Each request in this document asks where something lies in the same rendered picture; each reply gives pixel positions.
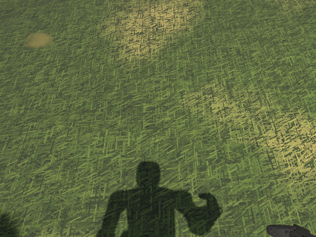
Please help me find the robot right hand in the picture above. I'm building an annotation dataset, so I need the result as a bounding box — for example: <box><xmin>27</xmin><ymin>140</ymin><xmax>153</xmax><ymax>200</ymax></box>
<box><xmin>267</xmin><ymin>224</ymin><xmax>316</xmax><ymax>237</ymax></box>

